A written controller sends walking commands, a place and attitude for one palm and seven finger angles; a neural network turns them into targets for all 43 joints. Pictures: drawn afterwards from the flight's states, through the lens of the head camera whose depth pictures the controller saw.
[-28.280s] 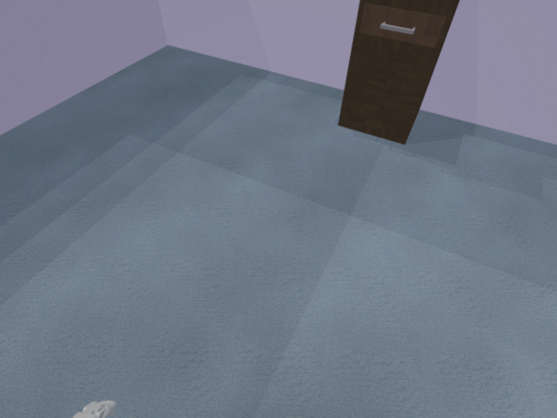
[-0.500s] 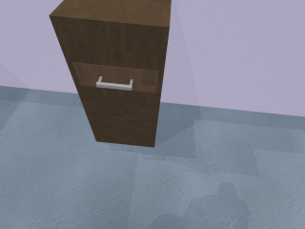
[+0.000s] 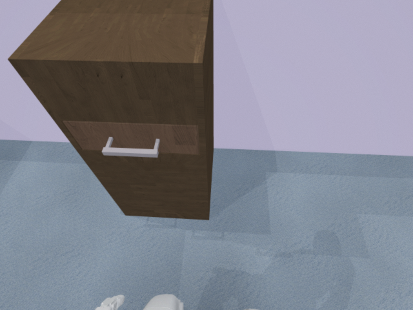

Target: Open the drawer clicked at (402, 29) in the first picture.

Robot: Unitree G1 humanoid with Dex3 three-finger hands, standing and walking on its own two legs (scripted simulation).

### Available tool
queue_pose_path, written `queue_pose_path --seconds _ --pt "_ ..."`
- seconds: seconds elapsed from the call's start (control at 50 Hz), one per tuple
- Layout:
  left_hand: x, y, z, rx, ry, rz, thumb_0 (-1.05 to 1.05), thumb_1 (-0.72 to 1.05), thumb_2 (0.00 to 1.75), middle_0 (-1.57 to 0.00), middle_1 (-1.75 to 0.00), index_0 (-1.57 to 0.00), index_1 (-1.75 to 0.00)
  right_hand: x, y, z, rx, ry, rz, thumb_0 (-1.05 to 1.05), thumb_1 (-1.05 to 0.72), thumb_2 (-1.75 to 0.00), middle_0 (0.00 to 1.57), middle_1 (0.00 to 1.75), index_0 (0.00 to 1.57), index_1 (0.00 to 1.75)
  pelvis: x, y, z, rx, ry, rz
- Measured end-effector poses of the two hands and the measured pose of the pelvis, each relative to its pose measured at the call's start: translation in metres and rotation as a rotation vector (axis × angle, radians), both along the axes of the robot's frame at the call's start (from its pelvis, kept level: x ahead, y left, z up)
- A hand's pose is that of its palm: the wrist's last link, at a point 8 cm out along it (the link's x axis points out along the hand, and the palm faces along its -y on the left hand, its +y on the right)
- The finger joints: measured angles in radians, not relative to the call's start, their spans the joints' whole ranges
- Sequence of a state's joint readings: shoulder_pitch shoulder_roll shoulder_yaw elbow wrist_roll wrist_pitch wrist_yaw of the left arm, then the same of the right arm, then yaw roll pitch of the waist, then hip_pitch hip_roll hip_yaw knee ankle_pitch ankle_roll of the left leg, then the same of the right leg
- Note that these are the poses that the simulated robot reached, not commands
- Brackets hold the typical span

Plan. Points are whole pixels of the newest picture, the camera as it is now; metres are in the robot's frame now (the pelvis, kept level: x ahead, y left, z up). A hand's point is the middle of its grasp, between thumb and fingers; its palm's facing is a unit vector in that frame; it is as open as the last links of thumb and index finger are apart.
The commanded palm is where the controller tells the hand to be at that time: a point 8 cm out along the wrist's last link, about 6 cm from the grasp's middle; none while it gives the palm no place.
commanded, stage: come to a stop and stand still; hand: left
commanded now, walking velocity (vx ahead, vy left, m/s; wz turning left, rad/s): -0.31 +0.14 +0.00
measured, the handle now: (132, 146) +0.55 +0.25 -0.12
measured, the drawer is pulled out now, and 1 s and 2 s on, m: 0.00 0.00 0.00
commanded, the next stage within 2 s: look again from close up in 1.46 s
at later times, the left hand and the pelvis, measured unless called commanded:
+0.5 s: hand out of the picture +0.04 +0.26 -0.18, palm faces +0.06 -0.97 -0.24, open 7.4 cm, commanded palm none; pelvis +0.01 +0.05 +0.01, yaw +0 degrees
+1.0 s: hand out of the picture +0.03 +0.20 -0.17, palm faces +0.04 -0.97 -0.22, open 7.3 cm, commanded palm none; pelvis -0.01 +0.01 +0.00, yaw +0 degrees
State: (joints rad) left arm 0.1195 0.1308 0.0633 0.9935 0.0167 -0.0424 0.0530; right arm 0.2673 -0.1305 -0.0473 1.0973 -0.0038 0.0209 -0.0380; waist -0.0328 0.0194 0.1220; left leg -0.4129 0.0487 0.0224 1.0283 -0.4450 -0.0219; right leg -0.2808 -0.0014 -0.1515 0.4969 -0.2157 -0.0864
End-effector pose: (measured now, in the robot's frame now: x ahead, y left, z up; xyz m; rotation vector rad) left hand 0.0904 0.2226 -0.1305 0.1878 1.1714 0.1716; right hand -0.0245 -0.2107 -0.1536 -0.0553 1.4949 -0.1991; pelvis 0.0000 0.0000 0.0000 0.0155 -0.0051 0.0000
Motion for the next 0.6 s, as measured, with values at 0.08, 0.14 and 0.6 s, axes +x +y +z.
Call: queue_pose_path --seconds 0.08,0.14,0.6 --pt "-0.008 0.013 0.003 0.020 0.057 0.017 -0.03 0.95 0.90 -0.21 -0.30 -0.20 -0.30 0.074 -0.015 0.005 -0.035 -0.132 0.058 0.00 -0.91 -0.90 0.20 0.30 0.20 0.29 0.008 0.003 0.004 0.006 0.007 -0.001" --pt "-0.020 0.024 0.003 0.024 0.097 0.037 -0.02 0.93 0.90 -0.21 -0.30 -0.20 -0.30 0.118 -0.019 0.012 -0.058 -0.211 0.096 0.00 -0.92 -0.90 0.20 0.30 0.20 0.29 0.012 0.009 0.005 0.009 0.007 -0.003" --pt "-0.057 0.075 -0.008 0.000 0.219 0.020 0.00 0.91 0.90 -0.20 -0.30 -0.20 -0.30 0.083 0.019 0.028 -0.111 -0.186 0.127 0.00 -0.91 -0.90 0.21 0.30 0.21 0.30 -0.001 0.040 0.008 -0.039 0.029 -0.022"
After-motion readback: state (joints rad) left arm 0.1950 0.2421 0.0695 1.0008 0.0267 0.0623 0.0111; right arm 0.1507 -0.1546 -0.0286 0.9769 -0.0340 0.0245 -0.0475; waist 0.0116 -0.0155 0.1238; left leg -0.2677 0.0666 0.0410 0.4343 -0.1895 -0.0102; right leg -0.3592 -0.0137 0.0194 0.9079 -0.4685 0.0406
